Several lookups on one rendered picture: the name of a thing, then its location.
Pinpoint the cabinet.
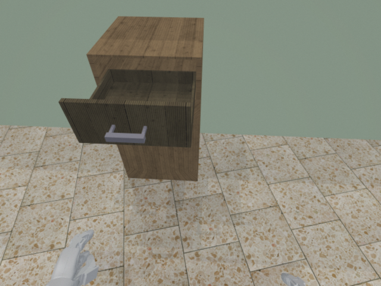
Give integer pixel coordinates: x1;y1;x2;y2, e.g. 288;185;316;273
86;16;204;181

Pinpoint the handle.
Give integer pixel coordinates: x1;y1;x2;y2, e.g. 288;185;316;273
104;125;147;144

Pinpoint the robot left hand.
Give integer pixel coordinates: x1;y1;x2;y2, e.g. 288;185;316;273
51;229;99;286

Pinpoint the robot right hand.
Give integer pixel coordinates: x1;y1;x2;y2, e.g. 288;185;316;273
281;273;306;286

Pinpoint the drawer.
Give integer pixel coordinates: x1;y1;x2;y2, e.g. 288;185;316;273
59;69;196;148

